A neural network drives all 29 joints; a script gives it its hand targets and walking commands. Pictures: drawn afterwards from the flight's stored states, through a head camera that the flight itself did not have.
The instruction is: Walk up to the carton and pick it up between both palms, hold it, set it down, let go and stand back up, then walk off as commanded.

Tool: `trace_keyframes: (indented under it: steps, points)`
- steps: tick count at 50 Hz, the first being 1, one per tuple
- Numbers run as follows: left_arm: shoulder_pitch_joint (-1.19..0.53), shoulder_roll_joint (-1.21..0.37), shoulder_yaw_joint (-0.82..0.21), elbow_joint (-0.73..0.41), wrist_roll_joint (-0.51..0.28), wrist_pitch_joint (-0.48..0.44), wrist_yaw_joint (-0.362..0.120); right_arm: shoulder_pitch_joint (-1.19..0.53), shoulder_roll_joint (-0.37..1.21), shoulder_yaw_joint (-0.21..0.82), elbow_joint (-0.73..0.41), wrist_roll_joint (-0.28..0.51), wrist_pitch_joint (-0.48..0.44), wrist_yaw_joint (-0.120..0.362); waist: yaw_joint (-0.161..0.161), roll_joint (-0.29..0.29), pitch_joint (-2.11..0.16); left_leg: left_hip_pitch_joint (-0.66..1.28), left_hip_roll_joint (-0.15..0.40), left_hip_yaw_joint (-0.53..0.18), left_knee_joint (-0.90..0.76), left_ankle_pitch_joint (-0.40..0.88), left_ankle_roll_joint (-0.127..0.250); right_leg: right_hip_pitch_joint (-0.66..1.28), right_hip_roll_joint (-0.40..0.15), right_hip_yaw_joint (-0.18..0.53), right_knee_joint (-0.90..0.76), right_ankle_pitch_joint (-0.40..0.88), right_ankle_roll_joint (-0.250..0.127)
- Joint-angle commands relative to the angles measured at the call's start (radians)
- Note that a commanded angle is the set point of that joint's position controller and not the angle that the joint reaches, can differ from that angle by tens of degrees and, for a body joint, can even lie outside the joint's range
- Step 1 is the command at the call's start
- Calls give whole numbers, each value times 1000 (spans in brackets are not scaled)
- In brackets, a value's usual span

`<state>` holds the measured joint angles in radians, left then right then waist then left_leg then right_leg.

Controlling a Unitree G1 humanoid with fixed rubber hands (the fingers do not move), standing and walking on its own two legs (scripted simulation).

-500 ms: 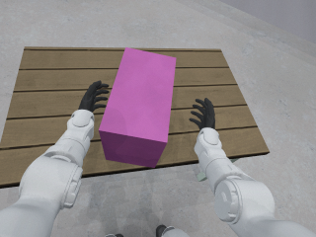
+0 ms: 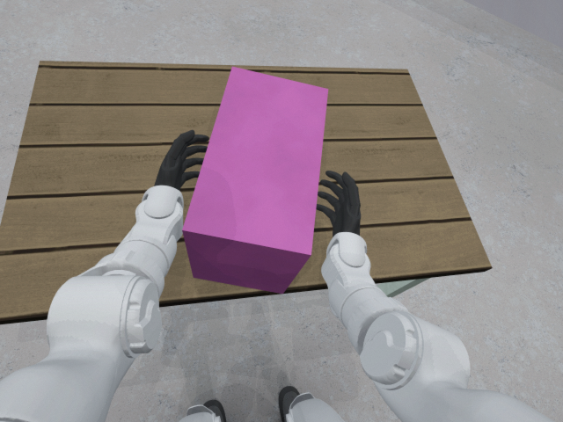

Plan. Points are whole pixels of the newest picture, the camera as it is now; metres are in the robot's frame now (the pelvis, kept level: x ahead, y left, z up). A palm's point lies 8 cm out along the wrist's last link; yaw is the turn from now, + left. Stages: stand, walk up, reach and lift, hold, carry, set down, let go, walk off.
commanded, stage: reach and lift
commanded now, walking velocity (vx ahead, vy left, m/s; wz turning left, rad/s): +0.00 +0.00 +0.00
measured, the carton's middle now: (258, 186) +0.48 -0.03 -0.05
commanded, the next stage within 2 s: none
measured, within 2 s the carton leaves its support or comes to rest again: leaves its support in 1.82 s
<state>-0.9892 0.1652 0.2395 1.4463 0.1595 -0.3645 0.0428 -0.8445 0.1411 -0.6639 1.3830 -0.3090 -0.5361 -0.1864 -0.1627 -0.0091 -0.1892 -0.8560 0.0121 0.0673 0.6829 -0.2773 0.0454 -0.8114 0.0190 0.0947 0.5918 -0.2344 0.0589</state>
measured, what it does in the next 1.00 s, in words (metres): stands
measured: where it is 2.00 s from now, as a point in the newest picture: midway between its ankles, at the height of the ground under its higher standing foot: outside the picture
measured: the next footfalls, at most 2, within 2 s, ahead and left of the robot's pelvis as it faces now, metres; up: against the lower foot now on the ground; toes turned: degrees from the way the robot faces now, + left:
none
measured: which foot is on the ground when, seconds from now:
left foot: down 0.00-1.00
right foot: down 0.00-1.00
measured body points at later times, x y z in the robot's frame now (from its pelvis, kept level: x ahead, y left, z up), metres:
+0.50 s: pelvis -0.01 +0.00 +0.00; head +0.13 +0.03 +0.43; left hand +0.46 +0.10 -0.02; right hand +0.39 -0.15 -0.02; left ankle +0.00 +0.08 -0.71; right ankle +0.01 -0.16 -0.71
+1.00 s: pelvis -0.01 +0.00 +0.00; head +0.13 +0.03 +0.43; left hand +0.46 +0.10 -0.02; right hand +0.39 -0.15 -0.02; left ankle +0.00 +0.08 -0.71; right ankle +0.01 -0.16 -0.71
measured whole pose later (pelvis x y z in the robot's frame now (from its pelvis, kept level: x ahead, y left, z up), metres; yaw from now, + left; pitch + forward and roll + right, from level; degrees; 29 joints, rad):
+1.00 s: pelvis -0.01 +0.00 +0.00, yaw +0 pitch +25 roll -2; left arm -1.00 0.11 0.49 1.45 0.39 -0.37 0.08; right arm -0.87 0.17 -0.88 1.38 -0.53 -0.57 -0.22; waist -0.15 -0.01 -0.16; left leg -0.86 0.01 0.07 0.68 -0.27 0.05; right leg -0.81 0.02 0.09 0.59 -0.23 0.06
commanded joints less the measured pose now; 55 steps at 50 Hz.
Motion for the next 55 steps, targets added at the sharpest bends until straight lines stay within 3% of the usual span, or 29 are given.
trace_keyframes:
  steps: [1,3,4,5,8,11,12,13,15,16,17,18,19,21,22,25,26,27,29,31,34,35,37,39,40,44,48,52,55]
  points:
    - [-451,-34,64,-68,141,-35,30,-345,-130,-68,0,-123,-89,-24,-21,223,-637,550,49,-86,115,611,-162,31,32,-185,-36,337,-94]
    - [-488,-18,43,-84,116,-24,41,-406,-141,-55,-43,-123,-90,-36,2,204,-633,510,53,-73,117,571,-157,51,28,-183,-40,339,-96]
    - [-468,-39,34,-99,115,-22,44,-384,-126,-44,-12,-111,-83,-39,-23,201,-627,522,48,-80,106,523,-155,54,33,-187,-35,312,-84]
    - [-468,-54,37,-64,113,-18,41,-400,-98,-23,-35,-113,-79,-39,4,194,-614,495,46,-76,107,509,-152,46,29,-191,-14,308,-79]
    - [-515,-53,11,-95,90,-28,44,-427,-103,-43,-52,-122,-73,-43,-28,178,-681,481,52,-88,109,437,-155,11,32,-200,-1,272,-82]
    - [-504,-85,21,-106,87,-36,50,-438,-62,-33,-59,-130,-73,-35,5,196,-693,493,42,-75,116,522,-163,24,35,-197,-3,295,-91]
    - [-524,-87,2,-118,90,-39,48,-429,-55,-35,-41,-130,-66,-39,-23,201,-688,465,40,-81,119,480,-159,24,33,-193,-6,288,-94]
    - [-505,-81,39,-104,91,-45,46,-409,-47,-26,-51,-141,-76,-39,-12,172,-696,476,38,-73,124,502,-153,33,38,-198,1,315,-85]
    - [-541,-112,20,-119,96,-56,40,-445,-8,-41,-41,-149,-76,-28,-34,190,-713,490,51,-94,125,532,-158,-3,35,-204,14,307,-77]
    - [-543,-129,40,-131,99,-57,35,-470,21,-21,-87,-155,-77,-22,3,156,-737,478,36,-78,133,548,-153,10,40,-201,3,310,-89]
    - [-524,-110,43,-127,110,-54,48,-437,-14,-47,-73,-162,-86,-29,-13,194,-747,510,36,-83,124,536,-156,0,41,-208,2,304,-86]
    - [-537,-118,67,-115,136,-53,40,-437,29,-33,-65,-177,-71,-28,13,158,-741,476,34,-75,135,494,-142,19,35,-193,-7,311,-98]
    - [-536,-124,54,-144,137,-58,47,-412,9,-62,-28,-179,-78,-30,-33,209,-705,507,48,-87,122,545,-155,6,33,-197,8,321,-83]
    - [-517,-170,85,-132,159,-45,36,-433,67,-51,-29,-197,-76,-22,5,165,-699,519,42,-91,123,544,-155,13,39,-201,-3,298,-90]
    - [-513,-159,89,-137,175,-45,47,-407,30,-84,21,-208,-70,-25,-12,181,-664,514,48,-95,122,554,-155,1,40,-208,-16,295,-95]
    - [-518,-210,118,-114,212,-29,29,-435,108,-81,-11,-237,-73,-8,18,176,-658,534,49,-90,113,590,-151,17,37,-211,-40,294,-109]
    - [-498,-196,139,-67,233,-27,25,-404,117,-98,11,-252,-77,-10,-2,181,-625,522,52,-99,119,551,-151,30,31,-207,-8,316,-92]
    - [-518,-200,148,-117,237,-30,23,-433,132,-100,-41,-280,-74,-10,8,155,-661,517,46,-92,105,505,-145,65,35,-204,-19,305,-90]
    - [-502,-313,132,-114,259,-36,10,-467,217,-74,-59,-286,-87,17,18,196,-681,585,50,-101,103,609,-164,27,41,-225,-8,318,-94]
    - [-539,-364,167,-81,300,-43,-29,-466,317,-68,-67,-341,-72,44,27,132,-667,549,38,-82,108,544,-143,78,33,-218,-43,302,-108]
    - [-552,-463,183,-15,344,-56,-60,-480,436,-62,-61,-393,-68,78,27,136,-653,495,22,-66,104,509,-129,126,28,-215,-33,318,-112]
    - [-559,-507,170,-14,357,-63,-61,-497,465,-75,-68,-399,-79,87,22,150,-648,538,32,-74,99,550,-148,110,35,-235,-27,319,-108]
    - [-571,-560,164,-19,357,-77,-67,-511,506,-47,-89,-404,-79,110,34,134,-686,557,43,-64,97,552,-147,129,39,-231,-38,322,-115]
    - [-553,-564,173,44,377,-86,-68,-472,499,-52,-36,-412,-75,117,4,178,-658,603,52,-69,95,600,-159,99,34,-242,-36,335,-109]
    - [-538,-588,156,51,364,-85,-72,-463,511,-56,-20,-410,-74,115,-23,154,-646,625,59,-82,100,605,-162,108,45,-244,-49,340,-108]
    - [-538,-583,140,30,345,-97,-73,-491,507,-17,-57,-389,-89,123,19,186,-688,653,62,-83,94,635,-169,88,44,-241,-55,325,-117]
    - [-502,-613,144,68,355,-93,-76,-455,528,-30,-10,-390,-87,112,-3,184,-644,641,63,-84,97,655,-171,120,47,-240,-46,359,-113]
    - [-500,-609,145,66,350,-102,-77,-467,522,-8,-22,-387,-93,120,19,170,-667,644,68,-79,98,663,-172,109,57,-243,-55,343,-110]
    - [-495,-648,103,75,342,-99,-77,-473,533,-27,-16,-389,-95,116,-3,186,-660,649,76,-93,92,675,-188,95,50,-245,-52,343,-116]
